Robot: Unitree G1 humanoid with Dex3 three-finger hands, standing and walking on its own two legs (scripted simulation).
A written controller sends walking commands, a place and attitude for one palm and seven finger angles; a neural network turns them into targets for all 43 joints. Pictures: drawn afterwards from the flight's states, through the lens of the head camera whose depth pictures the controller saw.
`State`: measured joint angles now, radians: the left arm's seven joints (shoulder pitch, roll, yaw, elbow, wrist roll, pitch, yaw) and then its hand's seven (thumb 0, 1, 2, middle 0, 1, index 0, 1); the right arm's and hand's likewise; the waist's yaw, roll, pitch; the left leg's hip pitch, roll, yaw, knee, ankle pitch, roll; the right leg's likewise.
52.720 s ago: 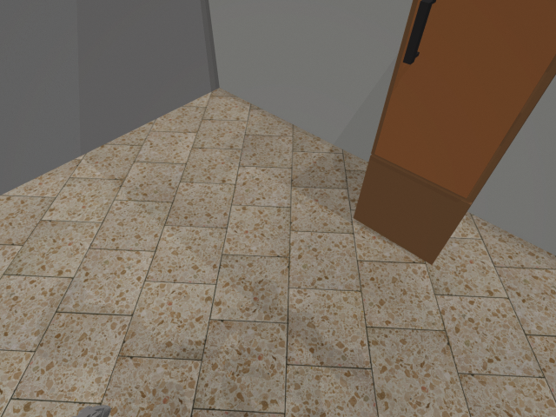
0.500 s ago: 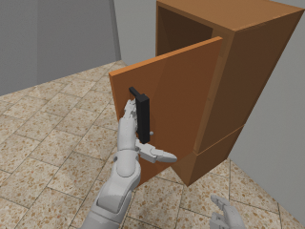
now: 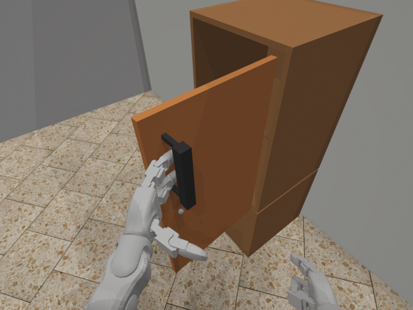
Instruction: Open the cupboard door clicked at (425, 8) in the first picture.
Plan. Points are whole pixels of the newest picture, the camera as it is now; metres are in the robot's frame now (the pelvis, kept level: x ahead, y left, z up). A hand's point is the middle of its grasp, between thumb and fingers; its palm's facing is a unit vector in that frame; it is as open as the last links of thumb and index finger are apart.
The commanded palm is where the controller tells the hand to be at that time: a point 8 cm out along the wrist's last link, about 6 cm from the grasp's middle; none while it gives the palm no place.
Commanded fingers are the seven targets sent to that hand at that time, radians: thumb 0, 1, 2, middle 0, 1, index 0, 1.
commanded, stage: slide the hand sideways off the handle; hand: left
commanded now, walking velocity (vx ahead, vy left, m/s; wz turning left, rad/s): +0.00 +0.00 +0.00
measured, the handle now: (178, 172) +0.33 +0.09 +0.13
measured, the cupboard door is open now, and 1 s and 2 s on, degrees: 95 95 95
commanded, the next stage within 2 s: draw the hand back to the body in 0.60 s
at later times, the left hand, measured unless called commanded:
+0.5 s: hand (150, 239) +0.20 +0.11 +0.12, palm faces -0.01 -1.00 -0.05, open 16.3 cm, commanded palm +0.16 +0.17 +0.13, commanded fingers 0.00 -0.50 0.30 -0.15 -0.30 -0.15 -0.30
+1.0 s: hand (119, 242) +0.19 +0.15 +0.13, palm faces +0.01 -1.00 -0.07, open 16.3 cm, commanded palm +0.15 +0.21 +0.14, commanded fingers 0.00 -0.50 0.30 -0.15 -0.30 -0.15 -0.30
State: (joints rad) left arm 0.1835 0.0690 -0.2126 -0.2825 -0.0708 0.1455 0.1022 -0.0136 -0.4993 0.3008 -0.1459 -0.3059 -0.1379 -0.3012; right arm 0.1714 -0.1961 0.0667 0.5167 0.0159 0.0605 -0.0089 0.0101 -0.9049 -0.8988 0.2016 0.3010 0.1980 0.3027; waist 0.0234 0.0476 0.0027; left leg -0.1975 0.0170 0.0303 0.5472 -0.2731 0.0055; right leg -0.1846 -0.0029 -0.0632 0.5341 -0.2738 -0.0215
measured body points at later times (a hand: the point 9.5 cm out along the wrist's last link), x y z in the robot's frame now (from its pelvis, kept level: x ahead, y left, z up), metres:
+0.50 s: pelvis +0.03 -0.01 -0.01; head +0.01 -0.04 +0.44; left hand +0.19 +0.16 +0.13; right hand +0.23 -0.22 -0.07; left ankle +0.02 +0.12 -0.73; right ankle +0.02 -0.11 -0.73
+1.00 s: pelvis +0.01 +0.00 -0.01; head -0.02 -0.03 +0.44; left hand +0.18 +0.20 +0.14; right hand +0.20 -0.21 -0.07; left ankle +0.02 +0.12 -0.73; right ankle +0.01 -0.11 -0.73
